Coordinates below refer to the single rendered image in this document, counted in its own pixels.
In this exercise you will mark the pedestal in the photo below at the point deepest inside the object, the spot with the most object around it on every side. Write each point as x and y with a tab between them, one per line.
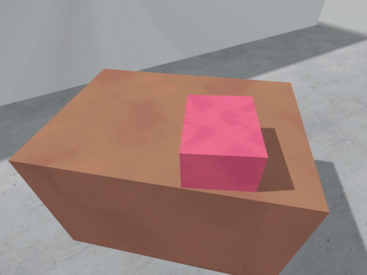
107	167

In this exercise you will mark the carton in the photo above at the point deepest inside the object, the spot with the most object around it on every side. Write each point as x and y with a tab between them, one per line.
222	146

